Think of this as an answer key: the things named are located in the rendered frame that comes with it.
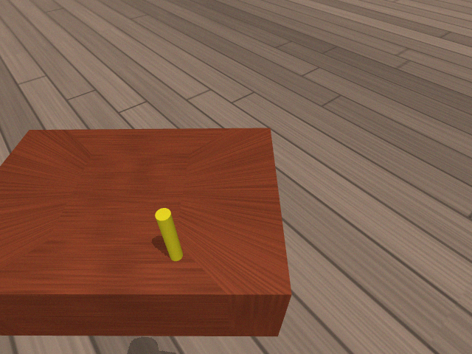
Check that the can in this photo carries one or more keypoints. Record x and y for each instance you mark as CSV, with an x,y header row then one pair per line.
x,y
169,234

